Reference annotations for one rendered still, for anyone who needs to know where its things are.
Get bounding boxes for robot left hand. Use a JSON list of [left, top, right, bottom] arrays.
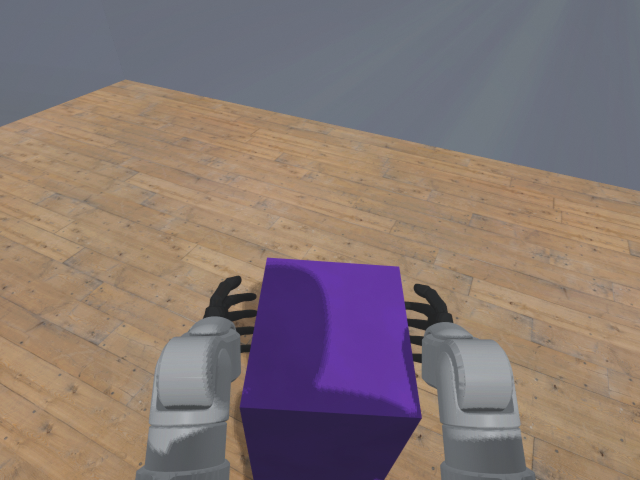
[[203, 276, 257, 353]]

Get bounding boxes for carton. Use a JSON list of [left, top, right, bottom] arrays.
[[240, 258, 422, 480]]

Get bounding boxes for robot right hand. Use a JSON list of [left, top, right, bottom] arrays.
[[405, 284, 453, 363]]

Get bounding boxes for robot right forearm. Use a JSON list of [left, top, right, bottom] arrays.
[[422, 322, 536, 480]]

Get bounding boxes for robot left forearm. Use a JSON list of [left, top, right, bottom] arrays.
[[135, 316, 241, 480]]

